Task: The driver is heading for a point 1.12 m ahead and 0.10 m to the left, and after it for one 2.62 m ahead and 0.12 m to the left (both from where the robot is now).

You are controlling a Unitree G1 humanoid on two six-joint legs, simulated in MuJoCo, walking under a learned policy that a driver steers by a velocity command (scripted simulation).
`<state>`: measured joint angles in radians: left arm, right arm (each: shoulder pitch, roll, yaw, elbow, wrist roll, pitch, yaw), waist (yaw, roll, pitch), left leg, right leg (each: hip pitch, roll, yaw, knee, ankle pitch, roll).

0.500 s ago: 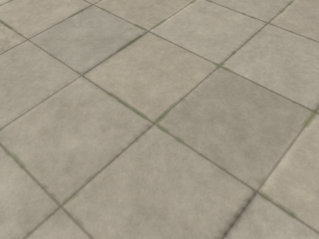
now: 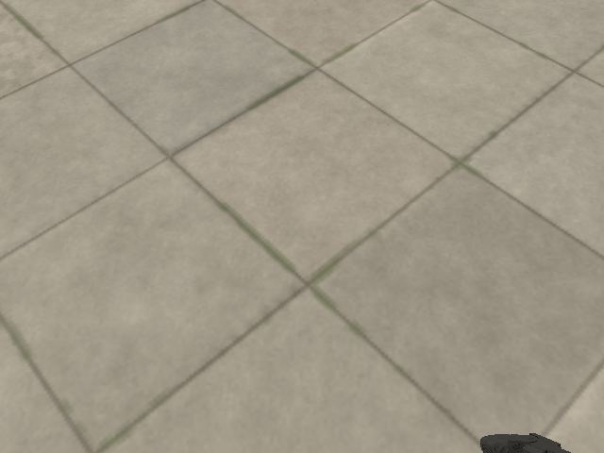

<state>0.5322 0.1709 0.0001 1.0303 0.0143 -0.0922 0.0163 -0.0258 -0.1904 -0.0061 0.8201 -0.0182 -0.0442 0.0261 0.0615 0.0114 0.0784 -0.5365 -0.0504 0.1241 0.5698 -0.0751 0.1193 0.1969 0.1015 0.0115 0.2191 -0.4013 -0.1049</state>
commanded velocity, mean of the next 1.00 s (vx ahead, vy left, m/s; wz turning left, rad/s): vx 0.50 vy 0.00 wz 0.00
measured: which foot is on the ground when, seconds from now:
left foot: up 0.00-0.02, down 0.04-0.58, up 0.60-1.00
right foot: down 0.00-0.04, up 0.06-0.56, down 0.58-1.00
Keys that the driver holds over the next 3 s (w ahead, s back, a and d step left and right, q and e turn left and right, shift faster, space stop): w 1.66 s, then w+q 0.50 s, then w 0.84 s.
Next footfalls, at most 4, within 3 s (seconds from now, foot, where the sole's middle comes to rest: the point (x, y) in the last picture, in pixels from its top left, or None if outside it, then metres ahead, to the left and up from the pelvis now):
0.04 left None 0.19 0.06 -0.76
0.58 right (392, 428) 0.49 -0.11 -0.76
1.14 left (316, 301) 0.79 0.06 -0.76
1.70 right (383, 208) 1.09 -0.11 -0.76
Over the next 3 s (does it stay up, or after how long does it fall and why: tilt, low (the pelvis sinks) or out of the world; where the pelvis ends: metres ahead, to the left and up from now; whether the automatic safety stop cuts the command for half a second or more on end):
stays up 1.60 0.10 0.02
